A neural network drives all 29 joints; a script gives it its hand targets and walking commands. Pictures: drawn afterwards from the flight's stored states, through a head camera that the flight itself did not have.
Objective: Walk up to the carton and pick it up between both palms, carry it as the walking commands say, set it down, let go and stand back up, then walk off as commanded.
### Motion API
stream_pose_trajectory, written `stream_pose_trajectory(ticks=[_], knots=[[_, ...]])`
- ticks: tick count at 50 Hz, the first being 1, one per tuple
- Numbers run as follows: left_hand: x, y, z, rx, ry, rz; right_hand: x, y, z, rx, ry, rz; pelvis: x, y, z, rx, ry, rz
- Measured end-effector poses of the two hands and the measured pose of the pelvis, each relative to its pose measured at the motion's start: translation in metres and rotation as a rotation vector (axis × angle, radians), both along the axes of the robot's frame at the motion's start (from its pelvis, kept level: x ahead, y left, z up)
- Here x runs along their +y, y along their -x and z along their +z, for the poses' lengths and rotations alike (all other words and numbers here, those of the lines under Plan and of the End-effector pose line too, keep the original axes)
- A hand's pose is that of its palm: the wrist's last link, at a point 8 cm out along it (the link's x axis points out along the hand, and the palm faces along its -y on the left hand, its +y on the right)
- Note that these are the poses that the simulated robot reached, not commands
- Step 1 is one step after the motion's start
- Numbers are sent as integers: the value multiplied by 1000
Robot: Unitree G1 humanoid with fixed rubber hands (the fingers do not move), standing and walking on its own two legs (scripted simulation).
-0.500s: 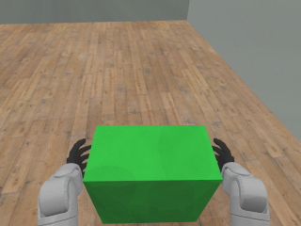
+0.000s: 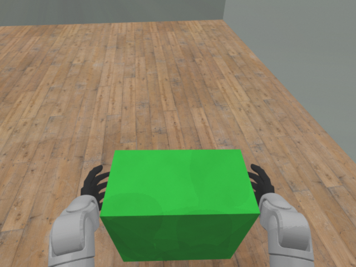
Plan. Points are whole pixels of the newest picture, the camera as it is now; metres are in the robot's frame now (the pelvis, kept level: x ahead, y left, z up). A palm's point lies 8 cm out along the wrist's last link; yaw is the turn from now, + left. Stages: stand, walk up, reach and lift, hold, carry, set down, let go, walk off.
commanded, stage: carry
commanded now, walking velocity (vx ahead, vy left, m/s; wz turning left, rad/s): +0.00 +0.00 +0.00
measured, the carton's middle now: (177, 209) +0.27 -0.01 -0.01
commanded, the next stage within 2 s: hold in 1.06 s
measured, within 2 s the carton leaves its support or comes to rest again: neither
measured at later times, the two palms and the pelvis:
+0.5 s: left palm (95, 196) +0.28 +0.17 +0.05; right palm (261, 193) +0.27 -0.19 +0.05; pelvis +0.01 -0.01 +0.00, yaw +0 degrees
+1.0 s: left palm (95, 197) +0.28 +0.17 +0.05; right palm (260, 192) +0.27 -0.19 +0.05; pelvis +0.01 -0.01 +0.00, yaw +1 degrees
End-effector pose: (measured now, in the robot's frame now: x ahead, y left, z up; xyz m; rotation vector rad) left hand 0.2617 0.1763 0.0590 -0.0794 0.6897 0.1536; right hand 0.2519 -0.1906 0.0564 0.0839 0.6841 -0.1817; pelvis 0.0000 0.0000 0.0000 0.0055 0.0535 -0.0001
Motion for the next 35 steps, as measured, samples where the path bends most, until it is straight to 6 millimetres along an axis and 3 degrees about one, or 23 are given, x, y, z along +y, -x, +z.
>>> stream_pose_trajectory(ticks=[35], knots=[[-2,-18,-11,-25,-27,-14,-3,-22,-10,-24,24,28,-6,-13,0,-2,0,10]])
